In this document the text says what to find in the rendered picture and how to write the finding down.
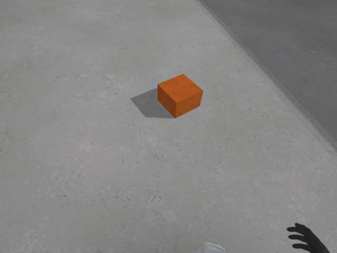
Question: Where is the right robot hand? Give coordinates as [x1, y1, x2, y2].
[287, 223, 330, 253]

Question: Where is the carton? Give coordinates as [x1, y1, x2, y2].
[157, 74, 203, 119]

